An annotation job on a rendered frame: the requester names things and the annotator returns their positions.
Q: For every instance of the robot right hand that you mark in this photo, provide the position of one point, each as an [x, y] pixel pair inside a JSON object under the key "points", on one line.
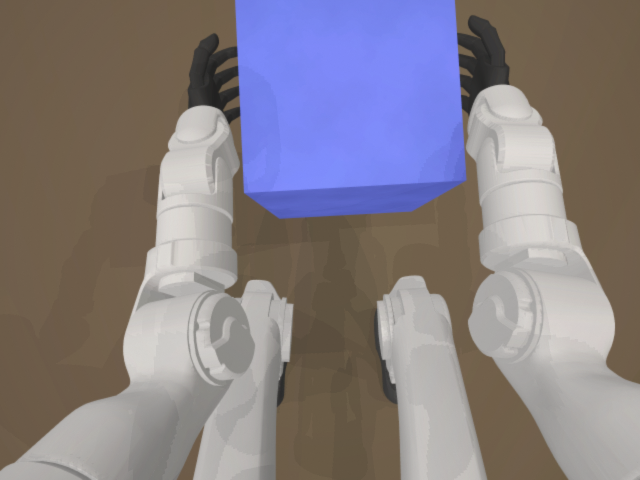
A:
{"points": [[489, 67]]}

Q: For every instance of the robot right shin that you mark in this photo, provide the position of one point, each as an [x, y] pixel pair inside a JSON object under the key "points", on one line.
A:
{"points": [[438, 301]]}

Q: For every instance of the right robot upper arm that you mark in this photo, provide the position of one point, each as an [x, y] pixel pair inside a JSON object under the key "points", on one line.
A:
{"points": [[550, 335]]}

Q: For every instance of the carton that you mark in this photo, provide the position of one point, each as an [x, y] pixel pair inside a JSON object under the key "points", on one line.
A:
{"points": [[349, 106]]}

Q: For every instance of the left robot upper arm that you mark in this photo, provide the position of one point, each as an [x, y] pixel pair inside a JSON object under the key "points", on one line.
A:
{"points": [[181, 354]]}

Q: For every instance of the robot right forearm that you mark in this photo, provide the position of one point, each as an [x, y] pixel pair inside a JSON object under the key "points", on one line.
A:
{"points": [[520, 190]]}

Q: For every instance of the robot left forearm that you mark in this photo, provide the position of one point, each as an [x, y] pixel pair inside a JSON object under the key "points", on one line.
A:
{"points": [[193, 251]]}

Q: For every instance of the right robot foot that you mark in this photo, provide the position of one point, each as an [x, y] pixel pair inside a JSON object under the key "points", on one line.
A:
{"points": [[388, 388]]}

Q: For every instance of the robot left hand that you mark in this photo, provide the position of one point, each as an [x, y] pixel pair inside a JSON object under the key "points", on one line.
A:
{"points": [[205, 84]]}

